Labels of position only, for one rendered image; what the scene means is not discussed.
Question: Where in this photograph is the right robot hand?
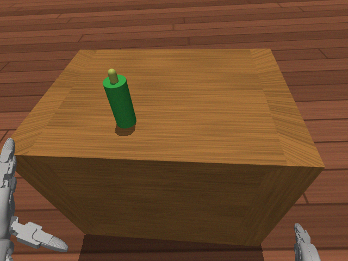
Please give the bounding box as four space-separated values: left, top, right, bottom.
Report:
294 223 321 261

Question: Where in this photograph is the left robot arm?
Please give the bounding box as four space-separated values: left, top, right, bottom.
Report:
0 239 14 261

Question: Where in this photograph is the bottle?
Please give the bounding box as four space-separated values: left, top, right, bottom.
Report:
103 69 136 128

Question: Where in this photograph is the left robot hand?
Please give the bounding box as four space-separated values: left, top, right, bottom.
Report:
0 138 69 252

